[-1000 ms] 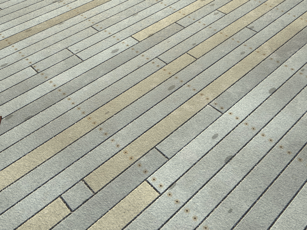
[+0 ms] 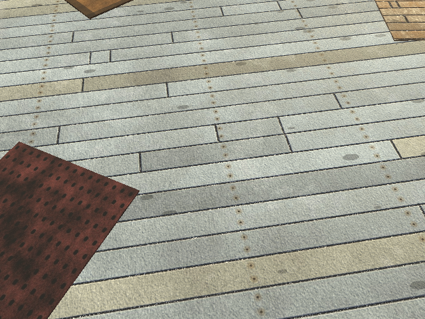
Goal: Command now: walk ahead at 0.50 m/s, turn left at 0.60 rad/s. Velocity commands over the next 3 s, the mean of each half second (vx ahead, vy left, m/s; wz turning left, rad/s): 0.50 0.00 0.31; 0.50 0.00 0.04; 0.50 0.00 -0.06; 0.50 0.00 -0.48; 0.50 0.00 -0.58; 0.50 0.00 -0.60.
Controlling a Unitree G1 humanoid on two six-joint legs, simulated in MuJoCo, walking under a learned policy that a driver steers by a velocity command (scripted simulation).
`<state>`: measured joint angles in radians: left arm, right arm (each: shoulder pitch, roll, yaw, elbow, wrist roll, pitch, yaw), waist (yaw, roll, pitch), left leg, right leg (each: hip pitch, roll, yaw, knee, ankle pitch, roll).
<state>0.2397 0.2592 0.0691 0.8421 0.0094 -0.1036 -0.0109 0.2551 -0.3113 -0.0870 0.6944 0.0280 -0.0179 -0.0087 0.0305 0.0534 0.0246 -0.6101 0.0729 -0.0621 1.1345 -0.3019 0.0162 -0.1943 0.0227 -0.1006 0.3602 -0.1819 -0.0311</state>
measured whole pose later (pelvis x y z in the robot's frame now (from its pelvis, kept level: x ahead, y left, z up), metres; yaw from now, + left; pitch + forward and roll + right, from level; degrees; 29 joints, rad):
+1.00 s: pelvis +0.55 +0.04 +0.00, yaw +8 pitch +2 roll +0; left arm 0.25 0.27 0.04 0.85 0.01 -0.09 -0.04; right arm 0.25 -0.30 -0.06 0.79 0.01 -0.07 -0.01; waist 0.03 0.04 0.02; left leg -0.52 0.07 -0.03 1.11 -0.31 0.03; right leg -0.27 0.05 -0.06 0.41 -0.16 -0.06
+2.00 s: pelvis +1.09 +0.10 -0.02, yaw -11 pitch +1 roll +1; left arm 0.16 0.29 0.08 0.73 -0.02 -0.04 -0.04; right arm 0.23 -0.29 -0.06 0.86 0.02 -0.10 0.00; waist 0.00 -0.01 0.07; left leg -0.29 0.05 0.01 1.20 -0.46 0.00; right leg -0.42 0.07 -0.03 0.58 -0.18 -0.10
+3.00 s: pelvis +1.57 -0.10 -0.02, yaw -47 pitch +1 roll +1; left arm 0.17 0.31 0.08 0.60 -0.02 -0.04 -0.04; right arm 0.25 -0.31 -0.06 0.82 0.02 -0.09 0.01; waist -0.02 0.00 0.07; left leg -0.31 0.06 0.00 1.19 -0.45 -0.01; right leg -0.43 0.07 -0.01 0.59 -0.18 -0.09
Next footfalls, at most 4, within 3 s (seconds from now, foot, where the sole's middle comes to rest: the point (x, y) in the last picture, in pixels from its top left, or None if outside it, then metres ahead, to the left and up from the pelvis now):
0.30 left None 0.31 0.17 -0.78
0.80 right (243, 274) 0.63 -0.03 -0.78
1.36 left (165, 206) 0.89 0.25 -0.78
1.90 right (229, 147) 1.18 0.02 -0.78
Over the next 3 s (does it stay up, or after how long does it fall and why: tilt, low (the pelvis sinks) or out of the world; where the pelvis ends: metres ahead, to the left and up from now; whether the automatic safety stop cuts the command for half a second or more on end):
stays up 1.57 -0.10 -0.02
